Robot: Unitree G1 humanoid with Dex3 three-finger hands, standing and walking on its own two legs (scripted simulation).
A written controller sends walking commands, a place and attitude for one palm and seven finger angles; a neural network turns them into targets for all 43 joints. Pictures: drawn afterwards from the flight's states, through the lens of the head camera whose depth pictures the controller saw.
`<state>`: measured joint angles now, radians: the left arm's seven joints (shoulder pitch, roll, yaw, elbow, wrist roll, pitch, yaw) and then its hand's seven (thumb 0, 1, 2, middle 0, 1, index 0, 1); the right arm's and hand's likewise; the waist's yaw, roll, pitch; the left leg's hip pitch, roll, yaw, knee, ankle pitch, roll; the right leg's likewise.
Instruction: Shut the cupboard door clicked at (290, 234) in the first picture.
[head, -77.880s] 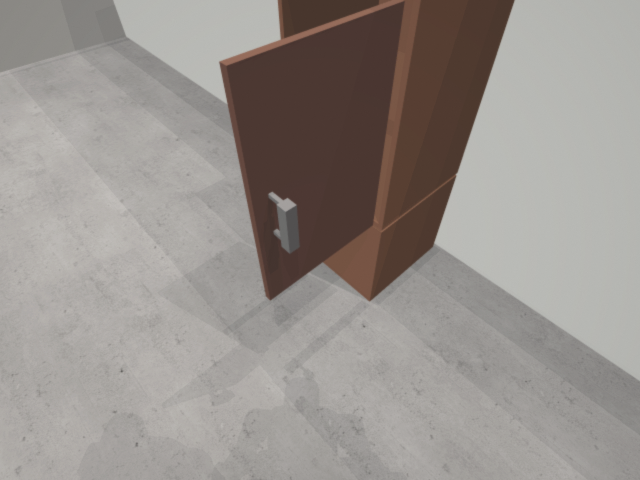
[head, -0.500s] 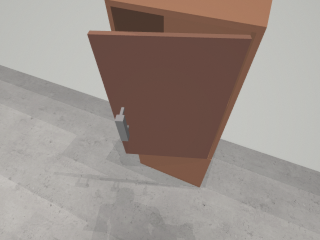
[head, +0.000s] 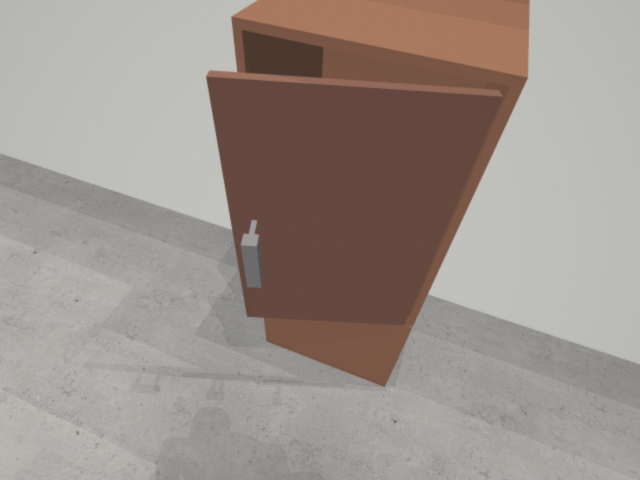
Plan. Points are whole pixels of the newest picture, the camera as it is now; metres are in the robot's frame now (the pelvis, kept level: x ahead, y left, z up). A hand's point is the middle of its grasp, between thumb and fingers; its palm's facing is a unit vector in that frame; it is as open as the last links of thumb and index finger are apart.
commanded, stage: come to a stop and stand still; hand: left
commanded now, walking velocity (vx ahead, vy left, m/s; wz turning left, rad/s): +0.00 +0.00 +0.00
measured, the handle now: (254, 253) +0.50 +0.15 -0.08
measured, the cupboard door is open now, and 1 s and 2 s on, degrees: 19 19 19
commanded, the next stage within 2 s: look again from close up in 0.04 s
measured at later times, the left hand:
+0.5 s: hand out of the picture +0.02 +0.18 -0.17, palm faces +0.02 -0.97 -0.26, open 7.4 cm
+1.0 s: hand (200, 417) +0.20 +0.16 -0.03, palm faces +0.18 -0.98 -0.01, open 7.0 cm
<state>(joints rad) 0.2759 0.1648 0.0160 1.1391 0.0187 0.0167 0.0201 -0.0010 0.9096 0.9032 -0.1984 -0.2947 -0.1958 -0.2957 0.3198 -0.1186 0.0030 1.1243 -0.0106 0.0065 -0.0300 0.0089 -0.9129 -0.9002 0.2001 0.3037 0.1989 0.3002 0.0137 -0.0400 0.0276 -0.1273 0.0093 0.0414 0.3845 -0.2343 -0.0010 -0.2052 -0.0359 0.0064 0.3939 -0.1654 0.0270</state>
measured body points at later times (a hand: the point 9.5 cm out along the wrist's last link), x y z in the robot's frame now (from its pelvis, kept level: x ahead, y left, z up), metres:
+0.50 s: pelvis +0.01 -0.01 -0.01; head +0.01 -0.04 +0.44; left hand +0.02 +0.23 -0.15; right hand +0.03 -0.23 -0.18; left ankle -0.02 +0.12 -0.74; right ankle +0.03 -0.14 -0.74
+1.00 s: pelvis -0.01 -0.03 -0.05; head +0.01 -0.03 +0.40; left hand +0.18 +0.21 -0.03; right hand +0.15 -0.29 -0.13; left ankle -0.01 +0.12 -0.74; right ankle +0.03 -0.14 -0.74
